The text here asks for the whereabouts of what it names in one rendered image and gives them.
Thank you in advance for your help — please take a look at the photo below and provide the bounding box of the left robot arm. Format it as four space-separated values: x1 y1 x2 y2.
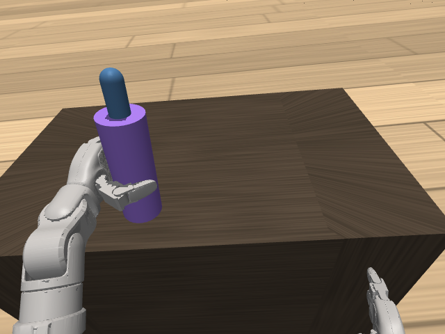
13 184 101 334

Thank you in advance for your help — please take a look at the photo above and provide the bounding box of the left robot hand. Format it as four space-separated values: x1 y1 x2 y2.
66 136 157 211

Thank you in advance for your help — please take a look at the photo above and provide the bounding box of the bottle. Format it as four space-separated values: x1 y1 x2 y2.
94 67 162 223

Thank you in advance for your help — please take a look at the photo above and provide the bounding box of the right robot hand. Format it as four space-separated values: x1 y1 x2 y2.
358 267 405 334

